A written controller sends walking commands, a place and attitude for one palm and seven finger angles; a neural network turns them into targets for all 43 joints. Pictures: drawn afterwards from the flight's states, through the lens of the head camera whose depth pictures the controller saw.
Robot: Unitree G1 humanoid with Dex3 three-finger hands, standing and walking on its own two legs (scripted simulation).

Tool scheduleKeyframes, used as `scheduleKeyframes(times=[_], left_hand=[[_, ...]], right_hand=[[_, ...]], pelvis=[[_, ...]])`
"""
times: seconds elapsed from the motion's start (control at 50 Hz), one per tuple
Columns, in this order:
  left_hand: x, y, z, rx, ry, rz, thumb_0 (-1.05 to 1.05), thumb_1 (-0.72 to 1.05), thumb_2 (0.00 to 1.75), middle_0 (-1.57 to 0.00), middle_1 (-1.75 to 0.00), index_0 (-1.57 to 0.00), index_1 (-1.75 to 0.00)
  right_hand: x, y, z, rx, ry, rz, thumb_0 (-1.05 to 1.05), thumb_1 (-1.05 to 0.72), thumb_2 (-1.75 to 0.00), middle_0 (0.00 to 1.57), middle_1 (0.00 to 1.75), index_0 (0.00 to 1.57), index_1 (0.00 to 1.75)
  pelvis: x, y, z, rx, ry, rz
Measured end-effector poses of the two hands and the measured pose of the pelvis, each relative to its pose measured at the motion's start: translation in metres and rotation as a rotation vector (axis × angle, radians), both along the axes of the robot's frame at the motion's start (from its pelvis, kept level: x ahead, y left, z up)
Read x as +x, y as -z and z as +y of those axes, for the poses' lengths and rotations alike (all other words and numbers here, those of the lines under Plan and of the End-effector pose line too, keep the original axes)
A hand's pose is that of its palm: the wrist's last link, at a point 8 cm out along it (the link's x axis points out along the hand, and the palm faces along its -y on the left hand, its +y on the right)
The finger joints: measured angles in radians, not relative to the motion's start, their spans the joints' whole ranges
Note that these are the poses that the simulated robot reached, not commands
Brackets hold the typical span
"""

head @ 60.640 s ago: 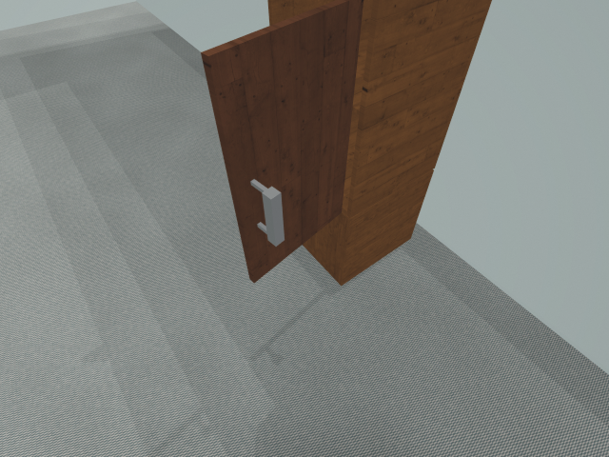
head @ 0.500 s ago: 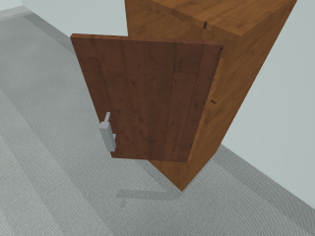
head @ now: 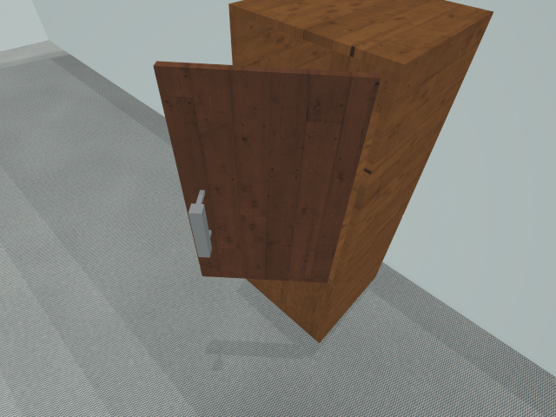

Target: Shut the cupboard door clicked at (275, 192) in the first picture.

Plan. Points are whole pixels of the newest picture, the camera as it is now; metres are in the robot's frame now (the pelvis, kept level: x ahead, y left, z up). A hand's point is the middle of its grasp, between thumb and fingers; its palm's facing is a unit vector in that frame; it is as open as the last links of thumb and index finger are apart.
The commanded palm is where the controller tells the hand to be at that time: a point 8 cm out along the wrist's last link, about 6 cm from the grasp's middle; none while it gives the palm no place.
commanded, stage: come to a stop and stand still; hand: left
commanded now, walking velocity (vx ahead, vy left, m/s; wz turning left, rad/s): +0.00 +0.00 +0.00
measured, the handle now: (203, 223) +0.51 +0.19 -0.08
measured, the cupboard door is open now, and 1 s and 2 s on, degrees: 41 41 41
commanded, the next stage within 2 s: look again from close up in 0.42 s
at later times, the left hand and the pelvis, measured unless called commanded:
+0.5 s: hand out of the picture -0.07 +0.19 -0.17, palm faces +0.05 -0.98 -0.20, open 7.3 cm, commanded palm none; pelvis -0.03 +0.01 +0.01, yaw +1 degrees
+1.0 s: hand out of the picture +0.00 +0.17 -0.17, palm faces +0.03 -0.99 -0.16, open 7.3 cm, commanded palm none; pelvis +0.00 +0.00 +0.01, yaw +1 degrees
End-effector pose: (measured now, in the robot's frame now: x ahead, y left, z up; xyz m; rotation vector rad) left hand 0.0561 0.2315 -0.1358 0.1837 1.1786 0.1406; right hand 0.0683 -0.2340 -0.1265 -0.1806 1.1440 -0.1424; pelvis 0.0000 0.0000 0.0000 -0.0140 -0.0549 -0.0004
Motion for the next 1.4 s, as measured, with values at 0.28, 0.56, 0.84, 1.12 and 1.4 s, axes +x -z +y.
scheduleKeyframes(times=[0.28,0.56,0.84,1.12,1.4], left_hand=[[-0.098,0.000,0.018,0.008,-0.054,0.162,0.01,0.91,0.90,-0.20,-0.30,-0.20,-0.30],[-0.125,0.006,0.006,-0.036,-0.085,0.235,0.01,0.91,0.90,-0.19,-0.30,-0.20,-0.30],[-0.083,0.007,-0.011,-0.064,-0.058,0.183,0.00,0.91,0.90,-0.20,-0.30,-0.20,-0.30],[-0.052,0.008,-0.013,-0.063,-0.046,0.173,0.00,0.91,0.90,-0.20,-0.30,-0.20,-0.30],[-0.041,0.011,-0.018,-0.067,-0.067,0.238,0.00,0.91,0.90,-0.19,-0.30,-0.20,-0.30]], right_hand=[[-0.064,0.002,-0.002,-0.016,-0.010,0.123,0.01,-0.91,-0.90,0.20,0.30,0.20,0.30],[-0.085,0.002,0.002,-0.023,-0.001,0.205,0.01,-0.91,-0.90,0.20,0.30,0.20,0.30],[-0.060,0.002,0.015,0.012,-0.001,0.181,0.01,-0.92,-0.90,0.20,0.30,0.20,0.30],[-0.047,0.001,0.014,0.007,0.013,0.204,0.01,-0.92,-0.90,0.20,0.30,0.20,0.30],[-0.037,0.009,0.016,0.019,0.041,0.260,0.00,-0.91,-0.90,0.20,0.30,0.20,0.30]], pelvis=[[-0.030,-0.004,0.009,-0.004,-0.014,0.021],[-0.030,-0.006,0.011,0.002,-0.028,0.023],[-0.012,-0.008,0.007,0.006,-0.026,0.039],[0.008,-0.010,0.004,0.004,-0.019,0.037],[0.046,-0.005,0.002,0.012,-0.007,0.049]])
